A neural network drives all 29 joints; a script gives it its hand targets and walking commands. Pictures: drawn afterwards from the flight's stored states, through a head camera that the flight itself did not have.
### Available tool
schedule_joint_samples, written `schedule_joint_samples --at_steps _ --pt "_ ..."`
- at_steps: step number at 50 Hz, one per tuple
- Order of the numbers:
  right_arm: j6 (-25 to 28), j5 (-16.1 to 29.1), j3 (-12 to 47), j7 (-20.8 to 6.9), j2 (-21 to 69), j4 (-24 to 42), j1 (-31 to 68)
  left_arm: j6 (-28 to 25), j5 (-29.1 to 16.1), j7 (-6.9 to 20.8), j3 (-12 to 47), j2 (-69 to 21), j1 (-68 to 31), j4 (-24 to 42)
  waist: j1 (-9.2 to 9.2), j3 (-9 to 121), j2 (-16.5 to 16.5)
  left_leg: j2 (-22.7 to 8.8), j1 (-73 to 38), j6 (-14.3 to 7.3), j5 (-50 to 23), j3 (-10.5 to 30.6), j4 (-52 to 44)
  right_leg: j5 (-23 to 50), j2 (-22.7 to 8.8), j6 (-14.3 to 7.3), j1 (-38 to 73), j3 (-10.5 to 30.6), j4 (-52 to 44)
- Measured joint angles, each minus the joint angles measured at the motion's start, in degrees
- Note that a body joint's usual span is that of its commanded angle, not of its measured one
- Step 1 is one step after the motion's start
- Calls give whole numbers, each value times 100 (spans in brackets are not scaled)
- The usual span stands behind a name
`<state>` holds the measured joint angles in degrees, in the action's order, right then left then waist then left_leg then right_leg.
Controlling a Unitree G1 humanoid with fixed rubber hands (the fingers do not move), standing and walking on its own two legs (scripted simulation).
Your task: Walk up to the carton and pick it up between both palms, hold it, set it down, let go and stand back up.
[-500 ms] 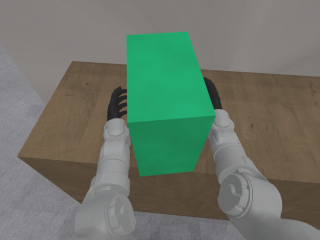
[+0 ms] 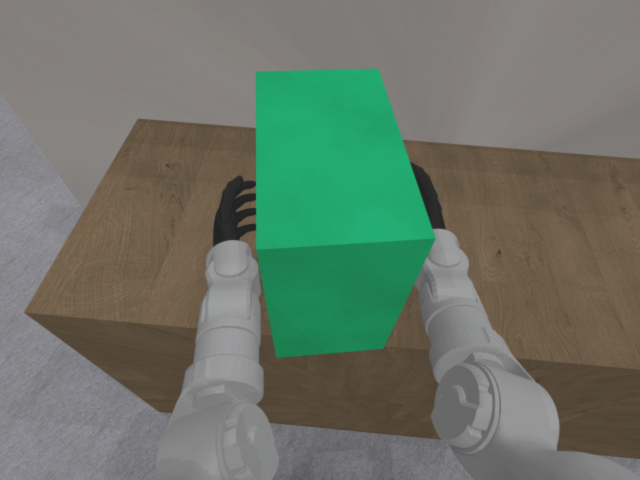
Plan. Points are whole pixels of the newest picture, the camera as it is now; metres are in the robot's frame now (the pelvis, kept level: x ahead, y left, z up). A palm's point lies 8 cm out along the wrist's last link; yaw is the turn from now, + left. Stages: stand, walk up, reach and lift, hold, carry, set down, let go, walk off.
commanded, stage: reach and lift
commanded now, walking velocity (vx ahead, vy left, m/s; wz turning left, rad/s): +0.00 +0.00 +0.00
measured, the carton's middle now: (324, 221) +0.45 +0.03 +0.05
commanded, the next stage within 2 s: none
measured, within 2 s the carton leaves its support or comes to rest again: leaves its support in 0.64 s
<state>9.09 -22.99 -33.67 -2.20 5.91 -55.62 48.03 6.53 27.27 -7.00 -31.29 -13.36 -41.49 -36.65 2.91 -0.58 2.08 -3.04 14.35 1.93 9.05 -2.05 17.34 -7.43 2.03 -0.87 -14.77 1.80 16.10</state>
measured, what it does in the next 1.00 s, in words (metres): stands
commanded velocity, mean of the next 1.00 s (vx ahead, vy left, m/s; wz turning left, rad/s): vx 0.00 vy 0.00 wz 0.00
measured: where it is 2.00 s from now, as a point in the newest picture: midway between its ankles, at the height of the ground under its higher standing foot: outside the picture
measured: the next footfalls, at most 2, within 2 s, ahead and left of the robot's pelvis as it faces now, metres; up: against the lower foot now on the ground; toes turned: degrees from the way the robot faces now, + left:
none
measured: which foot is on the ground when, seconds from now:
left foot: down 0.00-1.00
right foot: down 0.00-1.00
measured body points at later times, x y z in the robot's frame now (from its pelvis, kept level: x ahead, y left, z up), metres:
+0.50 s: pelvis +0.00 +0.00 +0.00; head +0.05 +0.01 +0.45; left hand +0.40 +0.15 +0.06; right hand +0.44 -0.10 +0.08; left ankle -0.01 +0.14 -0.75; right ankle +0.00 -0.11 -0.75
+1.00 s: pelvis -0.02 +0.00 +0.00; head -0.01 +0.02 +0.45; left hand +0.38 +0.15 +0.08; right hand +0.41 -0.10 +0.12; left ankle -0.01 +0.14 -0.75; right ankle +0.00 -0.11 -0.75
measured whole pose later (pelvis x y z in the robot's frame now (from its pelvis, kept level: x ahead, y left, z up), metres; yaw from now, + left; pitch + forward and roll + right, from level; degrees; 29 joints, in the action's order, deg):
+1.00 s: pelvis -0.02 +0.00 +0.00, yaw +1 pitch +1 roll +0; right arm 5.6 -16.6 -27.9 2.3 3.5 -63.5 51.5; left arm 10.0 22.2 -8.9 -26.6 -7.8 -42.6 -45.3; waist 0.3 1.2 2.5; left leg -2.8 11.0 2.2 8.4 -0.6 18.1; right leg -7.7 1.7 -0.9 -11.2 0.2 17.6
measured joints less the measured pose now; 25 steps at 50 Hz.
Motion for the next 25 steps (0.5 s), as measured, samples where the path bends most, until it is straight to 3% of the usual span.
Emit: schedule_joint_samples --at_steps 25 --pt "128 -20 83 125 -62 -214 29 -164 -190 -85 97 134 -7 -297 -52 129 -73 19 142 -11 -11 14 63 11 -24 21 -124 -23 44"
